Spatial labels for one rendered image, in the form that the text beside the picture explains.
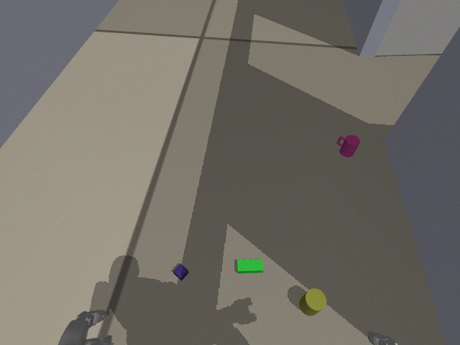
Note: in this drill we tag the left robot hand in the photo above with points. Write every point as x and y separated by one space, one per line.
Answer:
77 330

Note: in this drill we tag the right robot hand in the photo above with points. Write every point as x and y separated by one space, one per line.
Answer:
379 339

